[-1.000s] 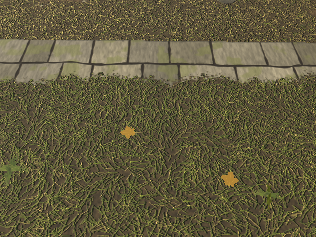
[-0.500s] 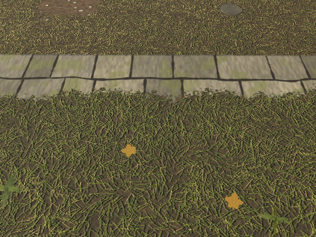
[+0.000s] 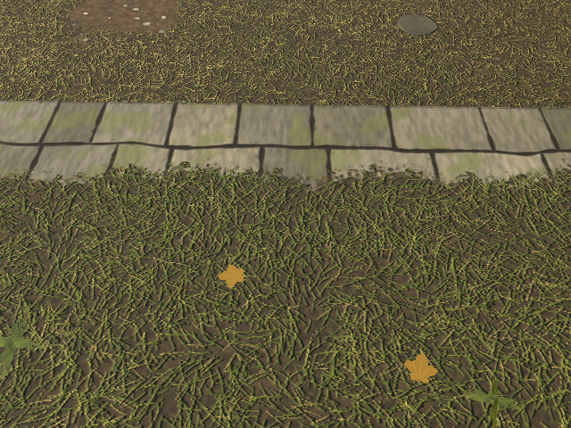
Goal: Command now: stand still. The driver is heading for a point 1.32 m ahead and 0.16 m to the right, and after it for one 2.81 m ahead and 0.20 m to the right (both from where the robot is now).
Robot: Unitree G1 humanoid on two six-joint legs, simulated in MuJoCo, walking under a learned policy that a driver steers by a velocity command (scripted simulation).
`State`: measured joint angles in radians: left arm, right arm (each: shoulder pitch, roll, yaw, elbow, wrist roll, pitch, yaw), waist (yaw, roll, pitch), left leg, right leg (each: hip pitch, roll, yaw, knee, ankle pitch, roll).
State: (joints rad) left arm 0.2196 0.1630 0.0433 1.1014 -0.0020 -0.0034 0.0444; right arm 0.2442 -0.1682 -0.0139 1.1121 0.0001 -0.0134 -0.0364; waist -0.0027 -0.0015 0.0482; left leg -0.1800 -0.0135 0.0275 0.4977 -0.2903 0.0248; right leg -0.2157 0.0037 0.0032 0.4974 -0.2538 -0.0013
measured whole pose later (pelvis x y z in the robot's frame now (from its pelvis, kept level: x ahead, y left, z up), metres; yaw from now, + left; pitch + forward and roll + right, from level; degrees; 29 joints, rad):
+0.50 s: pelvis +0.05 -0.04 +0.00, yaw +0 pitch +1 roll +1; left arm 0.25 0.20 0.06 1.08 -0.03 -0.09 0.01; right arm 0.39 -0.23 -0.06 1.09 0.04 -0.05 -0.02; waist -0.02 0.03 -0.02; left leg -0.15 0.03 0.01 0.49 -0.36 0.00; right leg -0.30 -0.03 -0.06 0.57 -0.33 -0.07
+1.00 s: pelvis +0.17 -0.05 -0.01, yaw -1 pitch +1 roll +0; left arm 0.30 0.19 0.03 1.09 0.00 -0.05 0.03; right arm 0.07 -0.18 -0.04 1.01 0.00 -0.03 -0.02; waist 0.04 -0.02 0.02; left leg -0.39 0.00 0.05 0.54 -0.17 0.03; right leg -0.14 0.01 -0.04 0.61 -0.42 0.00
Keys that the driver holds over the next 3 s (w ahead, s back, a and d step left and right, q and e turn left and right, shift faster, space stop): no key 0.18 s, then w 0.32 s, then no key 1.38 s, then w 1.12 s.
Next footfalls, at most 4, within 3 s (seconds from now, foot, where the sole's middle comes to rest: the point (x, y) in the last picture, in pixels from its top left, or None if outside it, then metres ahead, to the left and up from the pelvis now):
0.50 right None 0.12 -0.15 -0.77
0.90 left None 0.28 0.05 -0.77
2.72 right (355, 347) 0.71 -0.15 -0.77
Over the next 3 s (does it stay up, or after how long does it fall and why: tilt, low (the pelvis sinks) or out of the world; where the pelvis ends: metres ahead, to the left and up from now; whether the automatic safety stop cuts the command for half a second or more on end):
stays up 0.66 -0.07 0.01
